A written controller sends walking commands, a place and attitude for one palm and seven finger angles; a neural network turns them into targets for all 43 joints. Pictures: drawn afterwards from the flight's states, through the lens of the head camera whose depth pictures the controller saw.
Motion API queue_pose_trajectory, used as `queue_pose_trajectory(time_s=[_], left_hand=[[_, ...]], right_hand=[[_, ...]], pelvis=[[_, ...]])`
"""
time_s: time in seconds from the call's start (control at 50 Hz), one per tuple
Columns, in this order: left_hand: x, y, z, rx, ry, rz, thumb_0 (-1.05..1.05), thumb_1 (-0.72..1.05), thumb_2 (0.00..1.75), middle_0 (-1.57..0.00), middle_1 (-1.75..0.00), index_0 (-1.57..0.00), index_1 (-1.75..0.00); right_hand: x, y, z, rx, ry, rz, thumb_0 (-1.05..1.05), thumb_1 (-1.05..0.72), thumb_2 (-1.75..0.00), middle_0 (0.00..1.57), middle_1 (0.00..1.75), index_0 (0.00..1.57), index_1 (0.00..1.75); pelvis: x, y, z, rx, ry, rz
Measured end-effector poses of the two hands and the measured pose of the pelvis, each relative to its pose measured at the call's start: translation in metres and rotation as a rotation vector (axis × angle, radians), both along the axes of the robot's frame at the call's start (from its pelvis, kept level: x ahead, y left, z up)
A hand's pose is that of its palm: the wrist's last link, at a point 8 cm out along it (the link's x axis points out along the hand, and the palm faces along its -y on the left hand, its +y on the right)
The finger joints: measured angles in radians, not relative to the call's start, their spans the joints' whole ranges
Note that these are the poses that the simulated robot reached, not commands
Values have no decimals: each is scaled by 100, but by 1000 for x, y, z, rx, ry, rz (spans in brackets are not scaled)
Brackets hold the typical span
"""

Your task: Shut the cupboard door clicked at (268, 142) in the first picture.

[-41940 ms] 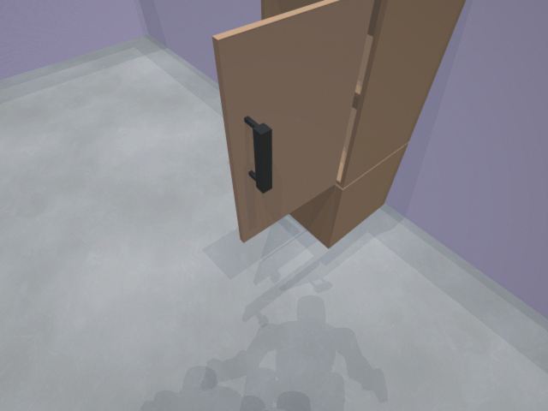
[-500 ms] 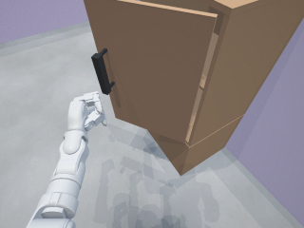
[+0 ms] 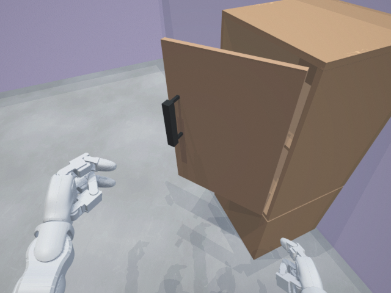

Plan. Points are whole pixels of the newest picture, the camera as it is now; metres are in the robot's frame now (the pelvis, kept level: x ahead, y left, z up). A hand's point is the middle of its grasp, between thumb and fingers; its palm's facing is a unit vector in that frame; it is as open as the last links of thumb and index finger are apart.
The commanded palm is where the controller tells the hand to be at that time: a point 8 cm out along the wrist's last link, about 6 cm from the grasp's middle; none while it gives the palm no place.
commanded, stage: draw the hand back to the body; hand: left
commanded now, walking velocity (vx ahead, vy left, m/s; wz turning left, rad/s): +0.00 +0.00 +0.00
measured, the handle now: (174, 121) +0.63 +0.15 -0.01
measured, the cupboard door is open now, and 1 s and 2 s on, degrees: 34 34 34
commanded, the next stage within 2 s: step back with the hand held close in 0.64 s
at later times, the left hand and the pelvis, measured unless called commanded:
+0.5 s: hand (47, 212) +0.19 +0.26 +0.16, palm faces +0.47 -0.79 -0.40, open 7.2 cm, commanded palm +0.14 +0.29 +0.17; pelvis +0.00 -0.01 +0.00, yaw +0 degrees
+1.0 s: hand (49, 211) +0.19 +0.26 +0.15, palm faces +0.40 -0.78 -0.47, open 7.4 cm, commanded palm +0.14 +0.30 +0.17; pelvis +0.00 +0.00 +0.00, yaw +0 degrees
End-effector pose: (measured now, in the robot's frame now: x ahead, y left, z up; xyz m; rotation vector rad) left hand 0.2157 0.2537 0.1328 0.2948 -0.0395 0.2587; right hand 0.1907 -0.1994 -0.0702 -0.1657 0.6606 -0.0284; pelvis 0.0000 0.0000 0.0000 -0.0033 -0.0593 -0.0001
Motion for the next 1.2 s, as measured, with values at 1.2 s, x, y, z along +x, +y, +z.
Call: queue_pose_trajectory(time_s=[1.2], left_hand=[[-74,58,39,270,-82,103,1,89,90,-21,-30,-22,-30]], right_hand=[[-49,-33,-8,-96,93,-160,2,-90,-90,20,30,20,30]], pelvis=[[-23,11,-6,-5,79,-11]])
